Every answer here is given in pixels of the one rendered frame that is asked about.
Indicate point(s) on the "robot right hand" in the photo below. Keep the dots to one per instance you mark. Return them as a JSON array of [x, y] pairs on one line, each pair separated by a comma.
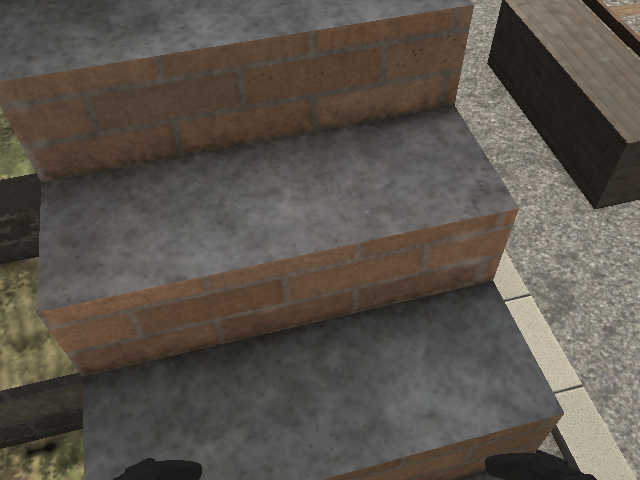
[[532, 466]]

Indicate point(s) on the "robot left hand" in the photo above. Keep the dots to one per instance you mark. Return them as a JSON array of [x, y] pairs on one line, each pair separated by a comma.
[[149, 469]]

